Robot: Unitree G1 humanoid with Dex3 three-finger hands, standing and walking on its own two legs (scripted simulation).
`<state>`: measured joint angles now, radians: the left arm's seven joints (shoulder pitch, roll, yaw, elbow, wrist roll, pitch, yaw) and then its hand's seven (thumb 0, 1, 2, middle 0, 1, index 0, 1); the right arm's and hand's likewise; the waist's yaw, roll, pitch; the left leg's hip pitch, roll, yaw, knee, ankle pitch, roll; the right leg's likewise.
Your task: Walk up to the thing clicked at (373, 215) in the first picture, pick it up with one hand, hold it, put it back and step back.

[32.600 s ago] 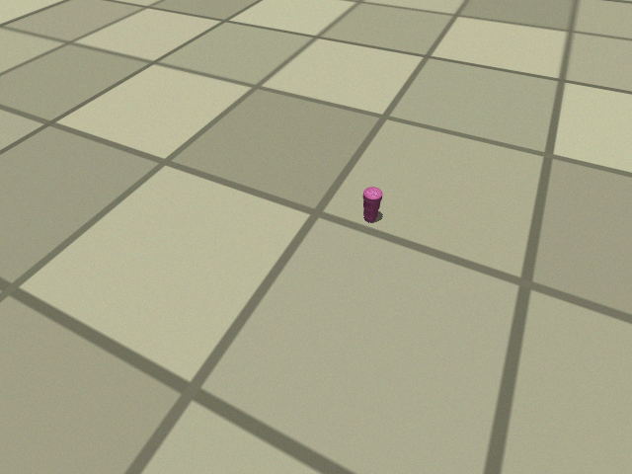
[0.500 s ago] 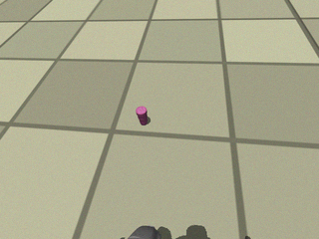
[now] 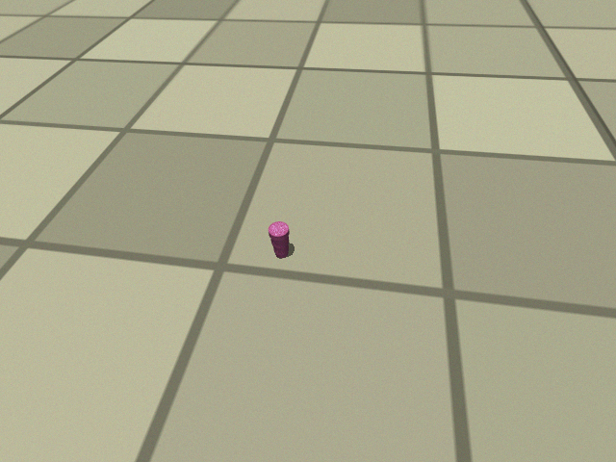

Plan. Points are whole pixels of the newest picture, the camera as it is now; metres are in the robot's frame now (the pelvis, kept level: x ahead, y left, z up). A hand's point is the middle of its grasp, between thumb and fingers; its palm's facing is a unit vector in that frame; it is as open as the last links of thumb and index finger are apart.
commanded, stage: step back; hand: left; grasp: from the side
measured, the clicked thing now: (280, 241) +1.05 +0.20 -0.69
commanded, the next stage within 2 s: stand in 0.48 s
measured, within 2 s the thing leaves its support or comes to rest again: neither
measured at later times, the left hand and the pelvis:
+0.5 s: hand out of the picture +0.16 +0.26 -0.13, palm faces -0.01 -0.93 -0.36, open 7.4 cm; pelvis +0.03 +0.01 +0.01, yaw -2 degrees
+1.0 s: hand out of the picture +0.08 +0.24 -0.13, palm faces -0.04 -0.94 -0.34, open 7.4 cm; pelvis +0.00 -0.01 +0.02, yaw -2 degrees
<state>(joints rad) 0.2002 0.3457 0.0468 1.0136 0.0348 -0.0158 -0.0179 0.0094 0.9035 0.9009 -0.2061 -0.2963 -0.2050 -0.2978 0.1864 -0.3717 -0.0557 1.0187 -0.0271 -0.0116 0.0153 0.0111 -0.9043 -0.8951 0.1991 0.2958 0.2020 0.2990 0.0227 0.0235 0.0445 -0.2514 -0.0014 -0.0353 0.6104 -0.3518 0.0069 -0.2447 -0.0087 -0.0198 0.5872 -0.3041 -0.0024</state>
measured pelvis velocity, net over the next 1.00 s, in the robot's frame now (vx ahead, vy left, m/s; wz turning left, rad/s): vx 0.00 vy -0.01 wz -0.03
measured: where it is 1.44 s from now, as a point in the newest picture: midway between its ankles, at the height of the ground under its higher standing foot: outside the picture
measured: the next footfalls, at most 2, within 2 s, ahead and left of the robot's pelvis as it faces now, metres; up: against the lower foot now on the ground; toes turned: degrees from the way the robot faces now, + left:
none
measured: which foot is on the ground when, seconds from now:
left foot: down 0.00-1.00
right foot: down 0.00-1.00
